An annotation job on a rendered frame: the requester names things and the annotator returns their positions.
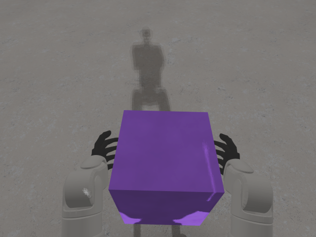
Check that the carton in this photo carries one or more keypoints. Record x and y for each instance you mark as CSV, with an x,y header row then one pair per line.
x,y
165,170

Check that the robot left hand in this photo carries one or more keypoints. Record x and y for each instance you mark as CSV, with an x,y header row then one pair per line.
x,y
100,147

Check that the robot right forearm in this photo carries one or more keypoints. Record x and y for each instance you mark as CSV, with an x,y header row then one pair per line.
x,y
252,200

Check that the robot right hand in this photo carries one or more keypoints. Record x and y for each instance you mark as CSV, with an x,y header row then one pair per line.
x,y
230,151

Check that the robot left forearm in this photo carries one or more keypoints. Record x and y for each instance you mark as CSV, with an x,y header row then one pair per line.
x,y
82,200

